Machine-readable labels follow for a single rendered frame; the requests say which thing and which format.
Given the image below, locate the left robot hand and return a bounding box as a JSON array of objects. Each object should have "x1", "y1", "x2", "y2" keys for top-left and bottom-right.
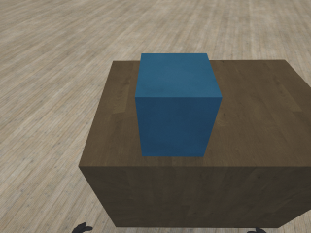
[{"x1": 72, "y1": 222, "x2": 93, "y2": 233}]

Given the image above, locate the carton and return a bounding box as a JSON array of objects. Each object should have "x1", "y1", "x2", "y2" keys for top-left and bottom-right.
[{"x1": 135, "y1": 53, "x2": 223, "y2": 157}]

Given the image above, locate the pedestal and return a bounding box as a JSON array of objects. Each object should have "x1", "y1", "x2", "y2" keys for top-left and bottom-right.
[{"x1": 78, "y1": 59, "x2": 311, "y2": 228}]

